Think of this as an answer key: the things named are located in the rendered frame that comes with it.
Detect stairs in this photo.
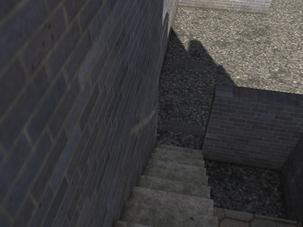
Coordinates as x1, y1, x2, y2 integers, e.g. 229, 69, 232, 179
112, 143, 218, 227

